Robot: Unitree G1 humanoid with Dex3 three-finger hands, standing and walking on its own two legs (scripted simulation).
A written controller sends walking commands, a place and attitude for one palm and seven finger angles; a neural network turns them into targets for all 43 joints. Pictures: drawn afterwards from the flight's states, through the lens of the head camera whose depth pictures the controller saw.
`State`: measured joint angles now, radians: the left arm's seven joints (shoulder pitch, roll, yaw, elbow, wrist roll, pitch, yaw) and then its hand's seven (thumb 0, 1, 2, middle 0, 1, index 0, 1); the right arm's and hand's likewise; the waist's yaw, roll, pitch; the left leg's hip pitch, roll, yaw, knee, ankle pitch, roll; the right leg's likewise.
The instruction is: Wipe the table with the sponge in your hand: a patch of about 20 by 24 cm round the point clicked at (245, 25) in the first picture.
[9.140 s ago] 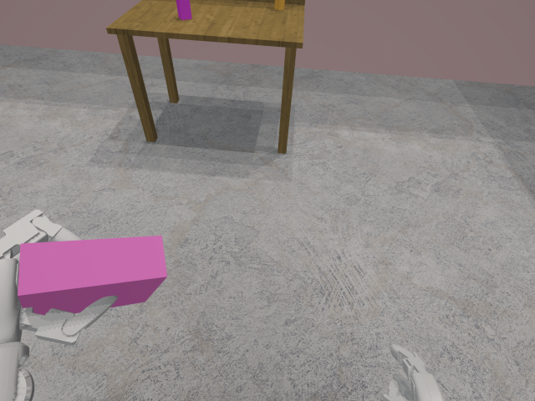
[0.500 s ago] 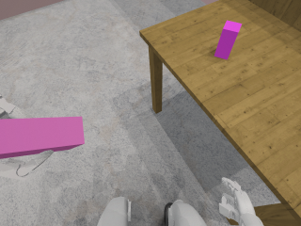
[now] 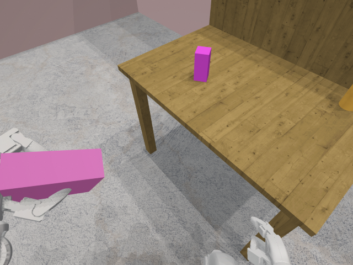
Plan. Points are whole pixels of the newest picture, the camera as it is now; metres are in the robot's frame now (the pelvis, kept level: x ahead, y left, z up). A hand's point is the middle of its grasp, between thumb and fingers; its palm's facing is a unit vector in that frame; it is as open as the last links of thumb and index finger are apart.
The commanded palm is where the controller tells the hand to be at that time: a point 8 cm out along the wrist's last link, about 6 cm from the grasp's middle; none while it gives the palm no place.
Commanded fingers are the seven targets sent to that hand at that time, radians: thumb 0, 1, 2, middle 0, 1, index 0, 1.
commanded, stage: turn to face it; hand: left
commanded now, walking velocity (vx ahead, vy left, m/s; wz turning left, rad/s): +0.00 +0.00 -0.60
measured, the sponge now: (68, 174) +0.22 +0.22 +0.15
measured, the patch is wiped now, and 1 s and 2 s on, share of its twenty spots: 0.00 0.00 0.00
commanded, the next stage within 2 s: take the last steps up to it in 1.84 s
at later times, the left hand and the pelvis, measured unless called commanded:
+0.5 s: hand (121, 171) +0.21 +0.11 +0.19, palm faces +0.12 -0.84 -0.53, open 9.2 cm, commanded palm +0.18 +0.17 +0.19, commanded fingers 0.00 0.10 1.30 -1.20 -1.60 -1.20 -1.60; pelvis -0.06 -0.05 +0.00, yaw -17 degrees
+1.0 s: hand (239, 214) +0.18 -0.06 +0.19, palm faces -0.22 -0.78 -0.59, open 9.2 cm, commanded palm +0.15 +0.03 +0.19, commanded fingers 0.00 0.10 1.30 -1.20 -1.60 -1.20 -1.60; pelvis -0.14 -0.11 +0.01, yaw -36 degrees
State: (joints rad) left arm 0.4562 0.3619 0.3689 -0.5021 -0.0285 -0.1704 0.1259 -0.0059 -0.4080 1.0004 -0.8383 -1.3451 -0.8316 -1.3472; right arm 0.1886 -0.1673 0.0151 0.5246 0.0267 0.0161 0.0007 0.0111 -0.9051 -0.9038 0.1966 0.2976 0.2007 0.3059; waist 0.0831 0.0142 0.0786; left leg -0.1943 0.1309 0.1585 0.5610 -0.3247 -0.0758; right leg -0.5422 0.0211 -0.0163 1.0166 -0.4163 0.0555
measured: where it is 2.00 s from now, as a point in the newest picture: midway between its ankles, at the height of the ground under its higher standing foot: outside the picture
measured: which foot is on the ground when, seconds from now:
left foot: down 0.00-0.08, up 0.10-0.48, down 0.50-0.76, up 0.78-1.00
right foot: up 0.00-0.06, down 0.08-0.52, up 0.54-0.74, down 0.76-1.00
